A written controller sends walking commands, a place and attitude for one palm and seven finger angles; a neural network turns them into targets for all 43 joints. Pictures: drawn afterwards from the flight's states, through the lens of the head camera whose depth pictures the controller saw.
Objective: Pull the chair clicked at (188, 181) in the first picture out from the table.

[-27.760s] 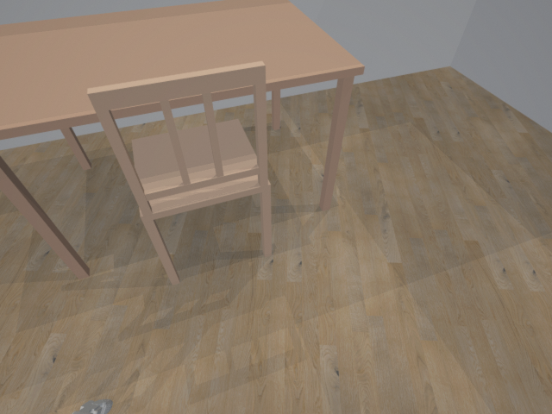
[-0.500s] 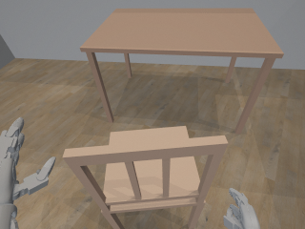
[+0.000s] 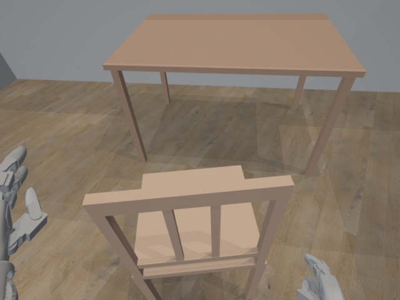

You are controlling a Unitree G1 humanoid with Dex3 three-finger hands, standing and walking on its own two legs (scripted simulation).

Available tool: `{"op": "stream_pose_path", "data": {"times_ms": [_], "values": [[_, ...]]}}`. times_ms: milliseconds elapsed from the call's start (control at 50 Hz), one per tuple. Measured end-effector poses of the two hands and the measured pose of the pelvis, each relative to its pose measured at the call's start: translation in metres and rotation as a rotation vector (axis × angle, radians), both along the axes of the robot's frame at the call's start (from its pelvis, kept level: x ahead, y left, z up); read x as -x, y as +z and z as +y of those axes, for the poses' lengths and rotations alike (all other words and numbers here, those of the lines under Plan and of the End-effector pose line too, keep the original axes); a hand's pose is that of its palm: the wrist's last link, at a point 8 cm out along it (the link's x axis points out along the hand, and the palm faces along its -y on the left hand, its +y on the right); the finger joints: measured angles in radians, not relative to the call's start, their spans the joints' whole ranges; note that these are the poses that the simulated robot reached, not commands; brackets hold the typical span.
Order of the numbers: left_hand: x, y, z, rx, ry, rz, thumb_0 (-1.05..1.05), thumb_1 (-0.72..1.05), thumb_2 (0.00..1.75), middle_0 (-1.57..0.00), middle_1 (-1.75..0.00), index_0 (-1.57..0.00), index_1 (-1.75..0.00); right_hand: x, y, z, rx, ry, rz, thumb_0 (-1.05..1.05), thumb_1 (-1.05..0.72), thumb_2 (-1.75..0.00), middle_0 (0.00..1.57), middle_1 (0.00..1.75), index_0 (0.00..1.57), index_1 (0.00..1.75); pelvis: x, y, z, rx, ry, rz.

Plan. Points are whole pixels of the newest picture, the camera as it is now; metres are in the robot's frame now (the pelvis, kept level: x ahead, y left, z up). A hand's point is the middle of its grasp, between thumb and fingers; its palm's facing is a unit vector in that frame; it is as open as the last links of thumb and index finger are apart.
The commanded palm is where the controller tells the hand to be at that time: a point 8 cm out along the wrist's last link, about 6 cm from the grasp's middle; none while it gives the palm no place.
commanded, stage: step back with the hand held close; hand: left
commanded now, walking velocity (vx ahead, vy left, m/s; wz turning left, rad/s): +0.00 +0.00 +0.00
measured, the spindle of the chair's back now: (174, 235) +0.30 +0.11 -0.11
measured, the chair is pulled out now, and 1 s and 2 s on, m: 0.65 0.65 0.65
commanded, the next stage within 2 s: stop stepping back and stand still in 1.78 s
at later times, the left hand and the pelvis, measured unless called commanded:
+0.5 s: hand (33, 240) +0.16 +0.26 +0.15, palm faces +0.34 -0.77 -0.54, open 7.4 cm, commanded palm +0.10 +0.31 +0.17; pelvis -0.05 +0.01 +0.00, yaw -1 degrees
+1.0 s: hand out of the picture +0.10 +0.28 +0.16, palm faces +0.45 -0.74 -0.51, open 7.4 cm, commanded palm +0.04 +0.32 +0.17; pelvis -0.10 +0.01 -0.01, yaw +1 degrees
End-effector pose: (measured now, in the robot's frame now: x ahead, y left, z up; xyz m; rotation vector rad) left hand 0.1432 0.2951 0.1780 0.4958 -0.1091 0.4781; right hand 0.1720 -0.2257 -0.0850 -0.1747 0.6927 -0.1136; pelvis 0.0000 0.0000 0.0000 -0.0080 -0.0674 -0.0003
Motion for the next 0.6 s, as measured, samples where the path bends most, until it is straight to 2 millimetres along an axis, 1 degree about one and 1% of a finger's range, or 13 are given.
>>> {"op": "stream_pose_path", "data": {"times_ms": [120, 220, 260, 320, 380, 420, 500, 600], "values": [[0.002, -0.001, 0.001, 0.013, 0.006, -0.006, 0.01, 0.89, 0.90, -0.21, -0.30, -0.21, -0.30, 0.002, 0.001, 0.000, -0.008, 0.004, -0.010, 0.01, -0.91, -0.90, 0.20, 0.30, 0.20, 0.30, 0.006, 0.000, -0.001, 0.000, -0.002, -0.002], [-0.004, 0.009, 0.003, -0.044, -0.035, -0.035, 0.01, 0.89, 0.90, -0.21, -0.30, -0.21, -0.30, 0.010, 0.002, -0.003, -0.001, -0.012, 0.005, 0.01, -0.91, -0.90, 0.20, 0.30, 0.20, 0.30, 0.017, 0.001, 0.000, 0.002, -0.016, 0.025], [-0.006, 0.007, 0.000, -0.057, -0.059, -0.010, 0.01, 0.89, 0.90, -0.21, -0.30, -0.21, -0.30, 0.016, 0.002, -0.005, 0.000, -0.030, 0.015, 0.01, -0.91, -0.90, 0.20, 0.30, 0.20, 0.30, 0.021, 0.001, 0.003, -0.001, -0.022, 0.037], [-0.004, -0.002, -0.004, -0.065, -0.095, 0.059, 0.01, 0.89, 0.90, -0.21, -0.30, -0.21, -0.30, 0.026, -0.001, -0.009, -0.001, -0.068, 0.036, 0.01, -0.91, -0.90, 0.20, 0.30, 0.20, 0.30, 0.026, 0.001, 0.006, -0.005, -0.029, 0.053], [0.003, -0.009, -0.005, -0.072, -0.120, 0.113, 0.01, 0.89, 0.90, -0.21, -0.30, -0.21, -0.30, 0.039, -0.003, -0.011, 0.003, -0.102, 0.063, 0.01, -0.91, -0.90, 0.20, 0.30, 0.20, 0.30, 0.032, 0.000, 0.009, -0.009, -0.031, 0.062], [0.010, -0.010, -0.003, -0.079, -0.126, 0.121, 0.01, 0.88, 0.90, -0.21, -0.30, -0.21, -0.30, 0.047, -0.004, -0.011, 0.010, -0.115, 0.078, 0.01, -0.91, -0.90, 0.20, 0.30, 0.20, 0.30, 0.037, -0.001, 0.009, -0.011, -0.030, 0.064], [0.026, -0.004, 0.003, -0.099, -0.113, 0.077, 0.01, 0.88, 0.90, -0.22, -0.30, -0.22, -0.30, 0.062, -0.005, -0.009, 0.027, -0.118, 0.091, 0.01, -0.91, -0.90, 0.20, 0.30, 0.20, 0.29, 0.047, -0.003, 0.009, -0.010, -0.024, 0.062], [0.046, 0.003, 0.010, -0.096, -0.075, -0.001, 0.01, 0.88, 0.90, -0.21, -0.30, -0.22, -0.30, 0.075, -0.002, -0.004, 0.036, -0.102, 0.069, 0.01, -0.91, -0.90, 0.20, 0.30, 0.20, 0.29, 0.061, -0.005, 0.010, -0.005, -0.019, 0.057]]}}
